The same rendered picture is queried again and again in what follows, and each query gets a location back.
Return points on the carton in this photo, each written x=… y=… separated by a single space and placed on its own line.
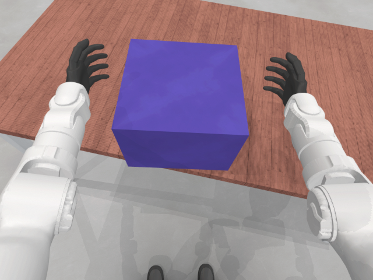
x=181 y=106

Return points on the robot right upper arm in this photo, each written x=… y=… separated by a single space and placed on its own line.
x=342 y=214

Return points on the robot right hand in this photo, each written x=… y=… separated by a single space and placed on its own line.
x=294 y=77

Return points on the left robot foot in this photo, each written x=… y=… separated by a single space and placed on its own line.
x=155 y=273

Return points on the table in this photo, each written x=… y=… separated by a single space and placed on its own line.
x=337 y=61

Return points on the right robot foot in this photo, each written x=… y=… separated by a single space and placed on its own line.
x=205 y=272

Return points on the right robot forearm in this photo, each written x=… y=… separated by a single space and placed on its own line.
x=318 y=148

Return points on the left robot forearm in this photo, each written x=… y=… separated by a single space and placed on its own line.
x=59 y=138

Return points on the robot foot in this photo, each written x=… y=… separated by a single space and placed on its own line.
x=155 y=273
x=205 y=272

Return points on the robot left hand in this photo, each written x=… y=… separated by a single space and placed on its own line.
x=79 y=70

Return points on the robot left upper arm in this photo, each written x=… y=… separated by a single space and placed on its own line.
x=37 y=207

